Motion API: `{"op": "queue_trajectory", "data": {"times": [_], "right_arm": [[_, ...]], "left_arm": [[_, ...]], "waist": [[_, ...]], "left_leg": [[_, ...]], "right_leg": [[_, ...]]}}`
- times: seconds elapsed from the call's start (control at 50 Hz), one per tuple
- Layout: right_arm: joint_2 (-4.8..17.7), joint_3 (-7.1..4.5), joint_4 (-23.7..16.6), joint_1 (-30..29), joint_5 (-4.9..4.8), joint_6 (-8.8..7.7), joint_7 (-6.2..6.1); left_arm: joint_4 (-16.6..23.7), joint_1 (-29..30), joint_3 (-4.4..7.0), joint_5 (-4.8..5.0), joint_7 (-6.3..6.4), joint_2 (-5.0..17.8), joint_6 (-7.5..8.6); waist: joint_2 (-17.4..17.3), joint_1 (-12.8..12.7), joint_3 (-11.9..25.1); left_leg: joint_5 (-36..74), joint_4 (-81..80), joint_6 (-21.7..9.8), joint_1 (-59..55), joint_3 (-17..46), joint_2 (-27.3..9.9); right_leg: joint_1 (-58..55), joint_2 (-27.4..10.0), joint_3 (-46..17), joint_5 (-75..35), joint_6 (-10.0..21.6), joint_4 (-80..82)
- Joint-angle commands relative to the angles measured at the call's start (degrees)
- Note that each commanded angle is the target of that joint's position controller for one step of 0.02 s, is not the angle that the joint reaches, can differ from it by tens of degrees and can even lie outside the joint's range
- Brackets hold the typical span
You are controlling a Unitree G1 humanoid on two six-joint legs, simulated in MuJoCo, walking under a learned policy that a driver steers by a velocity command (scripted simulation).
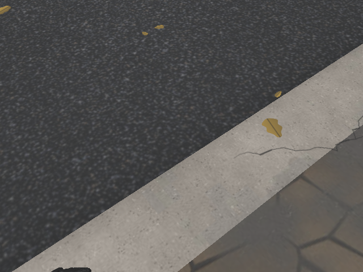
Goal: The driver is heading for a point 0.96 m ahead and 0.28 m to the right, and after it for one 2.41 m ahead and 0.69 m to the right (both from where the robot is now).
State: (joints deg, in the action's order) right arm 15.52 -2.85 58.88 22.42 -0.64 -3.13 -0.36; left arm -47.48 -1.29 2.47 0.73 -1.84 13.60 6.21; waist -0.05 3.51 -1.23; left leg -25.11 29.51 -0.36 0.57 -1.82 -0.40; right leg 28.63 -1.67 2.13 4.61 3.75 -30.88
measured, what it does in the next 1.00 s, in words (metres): walks ahead: left foot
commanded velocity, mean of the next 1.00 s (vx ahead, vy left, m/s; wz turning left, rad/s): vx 0.50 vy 0.00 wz -0.21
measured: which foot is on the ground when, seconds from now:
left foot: down 0.00-0.00, up 0.02-0.50, down 0.52-1.00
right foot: down 0.00-0.56, up 0.58-1.00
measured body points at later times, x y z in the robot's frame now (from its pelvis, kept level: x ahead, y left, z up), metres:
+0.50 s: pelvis +0.28 +0.01 +0.01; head +0.31 +0.01 +0.46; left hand +0.22 +0.24 -0.14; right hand +0.47 -0.20 -0.11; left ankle +0.44 +0.13 -0.71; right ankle +0.12 -0.11 -0.72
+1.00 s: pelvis +0.55 +0.02 +0.02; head +0.56 +0.02 +0.47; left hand +0.76 +0.18 -0.10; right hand +0.43 -0.16 -0.13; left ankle +0.44 +0.13 -0.72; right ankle +0.70 -0.16 -0.67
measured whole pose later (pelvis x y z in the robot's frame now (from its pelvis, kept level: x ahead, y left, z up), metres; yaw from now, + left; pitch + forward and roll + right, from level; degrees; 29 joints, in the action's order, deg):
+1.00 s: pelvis +0.55 +0.02 +0.02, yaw -14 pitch +1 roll +1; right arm 8.0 -0.2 59.5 28.2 5.5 -7.9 1.8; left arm -50.1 -5.5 1.1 -3.3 -5.0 10.2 2.8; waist 1.3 3.7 0.3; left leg -17.5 10.1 -0.7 -6.6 -16.4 0.5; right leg 39.2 -4.5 -0.7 -3.7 3.8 -40.9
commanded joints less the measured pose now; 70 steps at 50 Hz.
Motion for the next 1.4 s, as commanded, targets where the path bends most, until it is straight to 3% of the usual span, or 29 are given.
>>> {"op": "queue_trajectory", "data": {"times": [0.02, 0.04, 0.08, 0.16, 0.28, 0.3, 0.42, 0.44, 0.46, 0.48, 0.52, 0.54, 0.56, 0.58, 0.62, 0.66, 0.7, 0.8, 0.92, 1.04, 1.14, 1.16, 1.18, 1.2, 1.22, 1.26, 1.32, 1.34, 1.4], "right_arm": [[1.55, 0.95, -3.83, 4.4, -0.1, -2.77, 0.55], [7.06, -0.57, -5.29, -0.94, -1.8, -3.72, 0.75], [6.78, -0.86, -6.5, -6.71, -1.43, -3.95, 0.2], [2.78, -0.97, -5.95, -4.87, -0.43, -1.41, -0.17], [1.96, -0.91, -10.02, -16.69, 0.2, -1.57, 0.29], [-3.27, 2.19, -7.89, -12.39, 8.49, -0.94, 3.25], [1.93, 1.45, -13.03, -23.77, 4.82, 0.23, 3.49], [3.22, 0.8, -14.62, -26.36, 2.29, -0.09, 3.49], [2.44, 0.96, -15.39, -27.17, 2.19, -0.33, 3.18], [0.77, 1.82, -14.78, -25.73, 3.95, -0.14, 2.96], [6.74, -0.47, -12.61, -16.89, 3.15, -1.05, 2.35], [9.5, -1.4, -9.73, -6.73, 2.71, -1.82, 2.07], [11.06, -1.24, -6.74, 7.57, 2.42, -1.77, 1.95], [7.9, -0.94, -2.57, 17.24, 4.91, -1.91, 1.41], [5.26, -0.81, -4.59, 2.1, 3.87, -3.25, 0.22], [-1.72, 1.32, -5.58, -3.37, 3.72, -3.04, -0.66], [-3.7, 1.7, -6.24, -4.62, 4.39, -3.38, -0.94], [-1.98, 1.37, -4.38, 0.3, 7.0, -5.12, 0.02], [0.6, 1.23, -1.92, 5.95, 6.25, -5.77, 2.11], [2.24, -0.01, 0.08, 10.51, 5.43, -4.03, 1.38], [6.02, -1.58, -1.52, 8.74, 6.36, -3.01, 0.07], [2.23, -0.36, -3.44, 10.8, 7.26, -3.73, -0.07], [1.35, 0.86, -5.67, 5.89, 8.5, -4.47, 1.93], [0.85, 0.86, -8.03, 0.91, 6.14, -4.44, 4.44], [0.92, 0.73, -10.47, -8.16, 4.22, -4.6, 4.78], [2.95, 0.1, -12.87, -9.14, 5.73, -4.57, 2.36], [-1.51, 1.2, -13.09, -4.92, 5.86, -2.28, 0.27], [-1.18, 1.18, -13.91, -5.76, 5.46, -1.61, 0.0], [-2.96, 2.4, -15.76, -4.02, 6.28, -1.33, 0.93]], "left_arm": [[-3.97, -26.36, 4.41, -0.37, 0.34, 14.72, -0.34], [-3.29, -21.39, 3.19, -0.12, 0.38, 11.32, -0.18], [-1.33, -12.4, 2.02, -0.61, 0.33, 7.63, -0.1], [-2.77, -11.92, 1.78, -1.04, 0.1, 6.56, 0.62], [-5.21, -16.99, 2.12, -0.64, 1.87, 8.37, -0.1], [-7.32, -23.3, -0.35, -8.2, -0.54, 0.87, 1.29], [-9.17, -25.39, 0.03, -5.67, -2.78, 5.79, 0.86], [-8.85, -24.18, 1.76, -0.08, 0.35, 9.35, -0.29], [-9.7, -26.49, 1.31, -0.06, 1.33, 8.99, -0.61], [-10.46, -27.05, -0.34, -6.75, -1.43, 5.93, -0.32], [-8.77, -21.32, 1.55, -5.25, -2.73, 9.18, -0.14], [-8.67, -23.95, 0.81, -5.77, -2.85, 6.29, 0.29], [-8.05, -36.19, -1.95, -7.09, -3.45, -2.49, 1.4], [-7.7, -27.06, -0.62, -5.32, -4.4, 1.85, 1.04], [-6.34, -18.37, 1.09, -4.26, -2.25, 4.48, 1.23], [-6.09, -18.64, -0.41, -5.79, -1.14, -0.8, 0.8], [-6.6, -20.05, -0.66, -4.92, -1.96, -3.06, 0.06], [-3.96, -12.36, -0.7, -4.06, -3.95, -1.2, -0.42], [-0.73, -5.71, -0.84, -4.04, -3.22, -0.04, -2.65], [2.31, 1.79, -0.25, -3.85, -2.86, 0.33, -3.44], [1.72, -7.65, 2.19, -1.89, -0.96, 5.45, -1.0], [-1.39, -19.96, 3.22, -1.32, 0.28, 7.23, -0.58], [-4.48, -31.86, 4.66, -3.4, 1.88, 10.53, -0.93], [-7.97, -38.71, 4.24, -4.83, 1.43, 11.03, -0.48], [-8.6, -35.46, 5.5, -4.78, 1.29, 12.2, 0.92], [-7.7, -25.37, 3.41, -2.23, 0.69, 5.5, 2.07], [-5.44, -18.38, 0.59, -1.96, -1.11, 0.46, 2.51], [-4.12, -16.8, 0.78, -1.53, -1.4, 2.44, 2.75], [-0.01, -13.51, 1.63, -4.56, -1.49, 8.22, 2.67]], "waist": [[13.99, -10.16, 24.36], [10.4, -9.5, 15.4], [3.74, -6.39, 5.61], [4.21, -2.53, 2.08], [3.55, -4.81, -1.2], [2.74, -5.29, -1.1], [3.41, -6.25, -3.09], [4.14, -6.84, -6.56], [5.3, -7.77, -6.01], [4.09, -5.18, -0.54], [2.66, 0.46, 2.51], [-2.04, 2.38, 13.18], [-16.31, 2.28, 30.11], [-9.68, 8.17, 22.72], [-5.39, 2.7, 0.81], [-3.17, -1.88, 1.6], [-1.99, -4.09, 1.16], [-1.74, -3.14, -0.98], [-3.13, -2.46, -2.67], [-3.65, -0.89, -5.47], [-6.47, -6.49, 0.67], [-1.96, -8.5, 11.91], [4.4, -14.89, 16.48], [1.93, -15.69, 18.81], [-0.58, -16.41, 6.32], [2.34, -10.05, 2.11], [1.19, -1.78, -0.1], [1.55, -1.07, 0.1], [3.07, 0.63, 0.88]], "left_leg": [[-7.31, 43.12, -1.49, 37.72, 6.85, 3.64], [-4.94, 47.22, -2.78, 43.13, 8.51, 0.0], [4.86, 41.65, -3.27, 40.82, 5.77, -5.51], [11.74, 33.49, -1.96, 34.04, 5.19, -8.18], [28.32, 13.52, -0.05, 38.68, 3.59, -7.12], [33.14, 13.48, -0.71, 39.0, 3.13, -5.85], [28.11, 3.1, -3.02, 41.4, 3.36, -4.41], [26.19, 2.71, -2.38, 36.99, -4.37, -2.77], [23.67, 2.53, -2.31, 32.1, -4.01, -2.05], [26.03, 2.48, -3.83, 27.87, 2.39, -2.46], [25.39, -1.44, -6.76, 15.98, -0.97, 0.05], [33.04, 4.7, -11.69, -3.83, 2.28, -4.06], [27.25, -1.36, -26.12, -37.19, 27.44, -19.77], [12.33, -11.47, -22.01, -33.96, 40.57, -22.05], [-0.66, -16.42, -13.15, -4.25, 26.14, -19.12], [13.63, -19.37, -12.78, 5.6, 16.58, -17.71], [20.34, -22.17, -12.44, 8.2, 9.66, -16.26], [36.54, -23.35, -13.47, 7.05, -3.78, -15.21], [48.88, -21.06, -13.24, -0.42, -9.54, -16.11], [50.3, -18.9, -11.56, -14.65, -12.02, -18.38], [75.72, -0.38, -7.57, -7.97, -17.04, -15.97], [67.27, 14.18, -2.03, 12.71, -15.77, -12.44], [18.64, 30.82, 2.09, 30.06, -13.1, -4.57], [-6.36, 42.78, 1.58, 38.32, -1.17, 1.2], [-4.87, 45.28, 0.27, 46.48, 5.99, -0.96], [-1.87, 43.96, -1.11, 39.94, 8.79, -4.79], [1.52, 34.73, -0.28, 27.56, 7.35, -6.07], [2.14, 30.21, 1.13, 24.57, 5.0, -4.9], [23.29, 27.24, 1.41, 11.03, 0.01, -0.67]], "right_leg": [[-52.9, -21.68, -44.82, 12.17, 15.61, 13.1], [-46.12, -19.66, -37.01, 13.62, 12.23, 13.82], [-29.57, -15.18, -22.84, 5.33, 9.39, 16.97], [-19.01, -11.24, -13.12, -3.17, 9.34, 22.72], [-21.24, -9.26, -6.29, -7.66, 7.98, 24.71], [-21.9, -10.01, -5.87, -5.85, 12.27, 23.53], [-32.85, -13.59, -6.48, -8.29, 11.56, 23.33], [-29.46, -9.46, -1.92, -13.24, 5.8, 21.55], [-27.78, -9.95, -3.23, -16.08, 4.63, 19.94], [-29.22, -15.29, -8.52, -19.08, 8.84, 20.32], [-30.03, -10.09, -4.54, -26.25, 5.88, 10.94], [-22.61, -4.3, -1.24, -18.84, 2.38, -2.92], [1.73, 5.52, -1.97, 11.96, -1.77, -21.79], [13.46, 6.56, -6.83, 29.1, -0.44, -37.39], [15.97, -1.68, -9.65, 18.41, 3.11, -43.33], [8.04, -5.55, -10.1, 11.22, 3.58, -40.77], [6.53, -6.14, -9.58, 8.33, 2.94, -39.19], [13.48, -7.21, -7.92, -4.99, 0.22, -26.15], [13.56, -4.6, -4.46, -11.31, -0.54, -13.13], [14.87, -1.5, -1.42, -0.19, 1.12, -5.16], [-9.89, 7.82, 4.52, -0.54, 5.92, -2.79], [-37.63, 5.31, -4.64, -4.61, 11.68, -12.24], [-54.83, -2.13, -21.31, -11.11, 18.26, -2.88], [-60.04, -10.38, -37.03, -13.16, 20.91, 6.35], [-51.23, -10.38, -34.42, -12.56, 17.65, 9.62], [-32.45, -8.84, -28.7, -7.3, 17.48, 11.85], [-11.23, -6.59, -23.74, -8.47, 16.26, 17.41], [-6.97, -4.59, -20.5, -7.23, 15.04, 17.95], [9.56, 3.37, -12.78, -8.49, 11.97, 11.58]]}}
Next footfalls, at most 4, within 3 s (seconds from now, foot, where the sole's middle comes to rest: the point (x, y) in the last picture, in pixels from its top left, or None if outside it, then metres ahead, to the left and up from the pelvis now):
0.52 left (150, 269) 0.48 0.13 -0.76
1.14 right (227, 194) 0.75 -0.18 -0.76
1.66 left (203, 148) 1.10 -0.12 -0.91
2.08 right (271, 129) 1.08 -0.43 -0.76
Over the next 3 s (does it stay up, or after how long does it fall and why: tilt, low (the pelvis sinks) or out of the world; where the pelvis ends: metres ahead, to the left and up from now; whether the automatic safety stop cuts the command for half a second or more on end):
stays up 1.44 -0.45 -0.13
